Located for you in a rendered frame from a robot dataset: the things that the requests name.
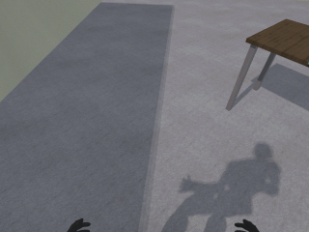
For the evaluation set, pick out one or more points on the left robot hand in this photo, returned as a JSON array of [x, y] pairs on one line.
[[79, 224]]

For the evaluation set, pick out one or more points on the right robot hand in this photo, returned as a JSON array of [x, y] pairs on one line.
[[247, 225]]

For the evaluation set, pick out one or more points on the table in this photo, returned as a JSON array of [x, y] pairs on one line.
[[287, 38]]

